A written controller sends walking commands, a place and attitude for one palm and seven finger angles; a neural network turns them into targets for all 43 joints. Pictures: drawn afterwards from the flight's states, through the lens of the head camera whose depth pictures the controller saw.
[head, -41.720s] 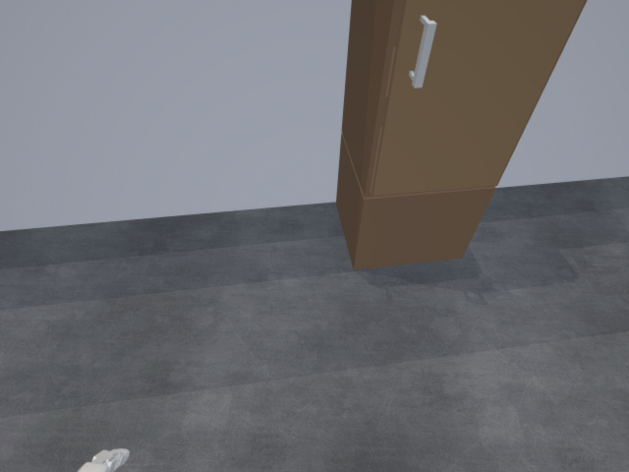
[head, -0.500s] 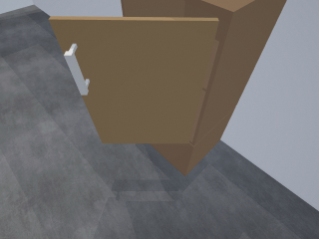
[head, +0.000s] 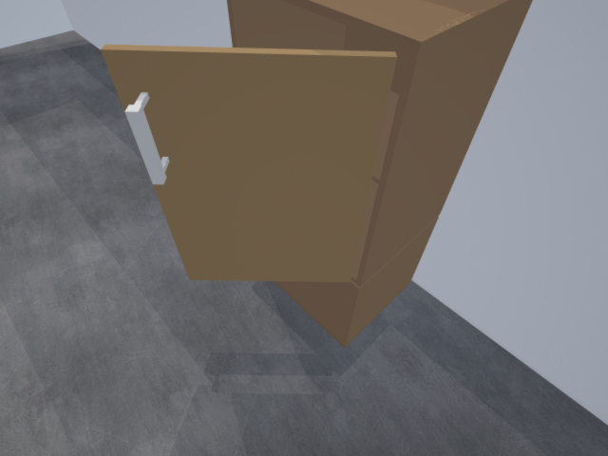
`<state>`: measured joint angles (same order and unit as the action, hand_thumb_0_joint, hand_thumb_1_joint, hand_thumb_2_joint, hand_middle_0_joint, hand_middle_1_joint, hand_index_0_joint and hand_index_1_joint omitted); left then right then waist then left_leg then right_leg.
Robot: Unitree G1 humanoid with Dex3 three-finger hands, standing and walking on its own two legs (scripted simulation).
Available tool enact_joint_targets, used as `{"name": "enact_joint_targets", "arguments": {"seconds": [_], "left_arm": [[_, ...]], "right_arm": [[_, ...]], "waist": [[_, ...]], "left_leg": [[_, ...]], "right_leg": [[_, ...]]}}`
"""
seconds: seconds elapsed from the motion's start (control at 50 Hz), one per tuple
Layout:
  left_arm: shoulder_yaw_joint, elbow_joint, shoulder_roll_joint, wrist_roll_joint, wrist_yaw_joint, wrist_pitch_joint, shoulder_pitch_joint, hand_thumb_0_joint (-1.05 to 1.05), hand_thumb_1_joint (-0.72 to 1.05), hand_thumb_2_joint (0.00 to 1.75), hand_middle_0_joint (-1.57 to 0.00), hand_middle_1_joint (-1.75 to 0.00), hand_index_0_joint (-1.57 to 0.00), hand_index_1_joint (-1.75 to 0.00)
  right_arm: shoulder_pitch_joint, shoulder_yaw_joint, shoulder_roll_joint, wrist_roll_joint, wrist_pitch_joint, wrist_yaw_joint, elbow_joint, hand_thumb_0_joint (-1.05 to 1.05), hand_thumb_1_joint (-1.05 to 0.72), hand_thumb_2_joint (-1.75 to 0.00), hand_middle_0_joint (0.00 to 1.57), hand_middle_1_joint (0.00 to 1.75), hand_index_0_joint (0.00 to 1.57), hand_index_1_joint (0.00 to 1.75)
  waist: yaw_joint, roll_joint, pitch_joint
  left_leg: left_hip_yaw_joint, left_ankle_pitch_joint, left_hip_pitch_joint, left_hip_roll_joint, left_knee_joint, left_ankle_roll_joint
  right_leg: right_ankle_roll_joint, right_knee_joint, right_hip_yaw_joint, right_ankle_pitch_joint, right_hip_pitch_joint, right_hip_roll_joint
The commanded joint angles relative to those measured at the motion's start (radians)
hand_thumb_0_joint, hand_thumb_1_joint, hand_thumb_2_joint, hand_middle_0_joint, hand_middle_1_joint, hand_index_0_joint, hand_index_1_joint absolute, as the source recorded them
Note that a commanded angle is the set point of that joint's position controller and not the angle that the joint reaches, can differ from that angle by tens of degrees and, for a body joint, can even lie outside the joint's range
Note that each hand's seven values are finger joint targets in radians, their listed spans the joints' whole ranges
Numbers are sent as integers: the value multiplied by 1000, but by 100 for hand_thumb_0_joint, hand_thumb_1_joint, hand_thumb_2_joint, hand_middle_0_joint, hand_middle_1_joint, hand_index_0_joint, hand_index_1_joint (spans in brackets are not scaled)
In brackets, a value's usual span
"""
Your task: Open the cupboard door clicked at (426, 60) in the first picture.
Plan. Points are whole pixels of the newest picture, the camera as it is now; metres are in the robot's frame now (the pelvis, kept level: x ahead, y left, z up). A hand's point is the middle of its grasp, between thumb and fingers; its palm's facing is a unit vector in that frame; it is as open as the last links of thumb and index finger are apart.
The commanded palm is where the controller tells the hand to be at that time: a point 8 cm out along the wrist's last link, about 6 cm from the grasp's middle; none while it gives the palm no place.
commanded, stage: come to a stop and stand still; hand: left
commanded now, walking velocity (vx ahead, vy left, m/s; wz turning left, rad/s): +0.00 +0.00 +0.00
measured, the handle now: (151, 140) +0.55 +0.29 +0.11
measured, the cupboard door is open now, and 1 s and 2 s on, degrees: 46 46 46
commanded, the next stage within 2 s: look again from close up in 0.24 s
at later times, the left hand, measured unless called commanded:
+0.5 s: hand out of the picture -0.03 +0.17 -0.17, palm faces +0.02 -0.98 -0.19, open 7.4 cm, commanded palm none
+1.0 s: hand out of the picture +0.03 +0.19 -0.17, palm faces +0.02 -0.97 -0.23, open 7.3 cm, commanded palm none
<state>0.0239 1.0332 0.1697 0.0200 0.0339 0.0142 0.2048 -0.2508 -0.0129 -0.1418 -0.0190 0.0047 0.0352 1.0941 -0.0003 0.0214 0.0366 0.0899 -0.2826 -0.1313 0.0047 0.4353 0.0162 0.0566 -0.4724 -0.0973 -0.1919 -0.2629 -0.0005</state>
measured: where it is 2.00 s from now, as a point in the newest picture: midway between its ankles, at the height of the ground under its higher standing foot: outside the picture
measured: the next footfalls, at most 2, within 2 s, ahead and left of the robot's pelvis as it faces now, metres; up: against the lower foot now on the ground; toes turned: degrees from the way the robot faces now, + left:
right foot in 1.68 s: +0.03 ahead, -0.06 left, +0.00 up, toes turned +0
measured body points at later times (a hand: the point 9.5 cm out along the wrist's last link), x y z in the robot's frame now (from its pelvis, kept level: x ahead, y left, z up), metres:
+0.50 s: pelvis +0.00 +0.01 +0.00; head +0.00 -0.01 +0.45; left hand -0.03 +0.22 -0.16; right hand -0.03 -0.19 -0.17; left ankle -0.03 +0.11 -0.74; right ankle +0.04 -0.08 -0.74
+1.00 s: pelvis +0.02 +0.01 +0.00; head +0.04 -0.01 +0.45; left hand +0.03 +0.24 -0.15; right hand +0.01 -0.21 -0.17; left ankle -0.03 +0.11 -0.74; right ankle +0.04 -0.08 -0.74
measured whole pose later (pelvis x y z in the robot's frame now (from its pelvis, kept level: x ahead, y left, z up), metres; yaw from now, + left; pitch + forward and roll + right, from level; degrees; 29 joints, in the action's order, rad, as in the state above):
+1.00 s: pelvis +0.02 +0.01 +0.00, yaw +0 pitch -1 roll +1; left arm 0.00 1.12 0.14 0.01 0.03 -0.02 0.26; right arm -0.31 0.02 -0.17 -0.02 0.04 0.03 1.12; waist -0.01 -0.03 0.04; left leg 0.09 -0.29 -0.08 0.02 0.39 0.03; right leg 0.04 -0.47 -0.09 -0.22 -0.24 -0.02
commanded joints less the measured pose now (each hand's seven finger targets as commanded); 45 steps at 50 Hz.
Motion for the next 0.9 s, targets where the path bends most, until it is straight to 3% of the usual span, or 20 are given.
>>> {"name": "enact_joint_targets", "arguments": {"seconds": [0.0,0.24,0.28,0.3,0.32,0.34,0.38,0.44,0.54,0.58,0.74,0.88], "left_arm": [[3,-26,89,-5,0,-25,66,0,90,90,-20,-30,-20,-30],[-10,36,67,-11,0,-39,146,0,90,90,-20,-30,-20,-30],[-12,43,55,-10,2,-39,158,0,90,90,-20,-30,-20,-30],[-23,78,77,1,38,-56,223,0,90,90,-20,-30,-20,-30],[-11,43,127,-6,27,-56,198,0,90,90,-20,-30,-20,-30],[-9,33,119,-4,19,-56,162,0,90,90,-20,-30,-20,-30],[-12,30,93,-3,11,-63,140,0,90,90,-20,-30,-20,-30],[-20,44,46,-7,4,-57,142,0,90,90,-20,-30,-20,-30],[-23,56,32,-11,2,-59,149,0,90,90,-20,-30,-20,-30],[-22,56,37,-13,2,-58,146,0,90,90,-20,-30,-20,-30],[-16,49,56,-14,3,-57,127,0,90,90,-20,-30,-20,-30],[-13,51,72,-13,3,-55,111,0,90,90,-20,-30,-20,-30]], "right_arm": [[-89,-5,-70,1,7,-8,-12,0,-90,-90,20,30,20,30],[-162,11,-55,5,12,-5,29,0,-90,-90,20,30,20,30],[-169,12,-45,5,12,-3,35,0,-90,-90,20,30,20,30],[-46,3,-113,8,25,-15,-26,0,-90,-90,20,30,20,30],[-112,5,-52,5,7,-15,-61,0,-90,-90,20,30,20,30],[-155,5,-44,1,14,-15,-47,0,-90,-90,20,30,20,30],[-211,9,-34,-3,19,-16,-44,0,-90,-90,20,30,20,30],[-205,10,-57,0,23,-11,-53,0,-90,-90,20,30,20,30],[-193,20,-72,3,40,-7,-49,0,-90,-90,20,30,20,30],[-188,22,-76,2,43,-6,-42,0,-90,-90,20,30,20,30],[-168,22,-85,2,44,-3,-19,0,-90,-90,20,30,20,30],[-135,19,-96,2,43,-1,1,0,-90,-90,20,30,20,30]], "waist": [[7,-12,44],[5,1,51],[6,-17,66],[35,-146,91],[-12,-143,-26],[-32,-152,-15],[-39,-88,-43],[-26,16,49],[-7,16,87],[-3,-12,90],[-3,4,44],[0,-20,27]], "left_leg": [[-109,-35,-101,-93,-131,16],[-100,-13,-96,-91,-148,12],[-105,-15,-105,-94,-156,12],[-30,0,-154,-120,13,-23],[-77,-90,-124,-52,55,-16],[-86,-59,-96,-56,21,-2],[-103,-27,-85,-74,0,9],[-139,-54,-165,-91,-69,28],[-156,-11,-193,-102,-134,34],[-156,15,-184,-106,-148,34],[-130,92,-112,-103,-139,31],[-117,157,-72,-110,-134,26]], "right_leg": [[-17,187,186,-126,34,-124],[-18,211,168,-117,56,-119],[-18,206,165,-99,54,-114],[-49,132,158,136,32,-155],[9,171,251,-162,32,-192],[38,162,255,-264,-43,-192],[34,130,195,-223,-45,-156],[15,113,178,-217,-43,-119],[9,77,162,-80,22,-105],[7,63,153,-30,36,-102],[5,66,154,66,83,-114],[4,60,150,146,108,-120]]}}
